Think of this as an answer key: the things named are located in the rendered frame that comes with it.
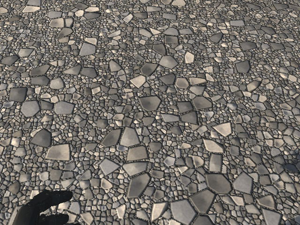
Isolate left robot hand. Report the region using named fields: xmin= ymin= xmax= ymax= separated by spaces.
xmin=12 ymin=189 xmax=81 ymax=225

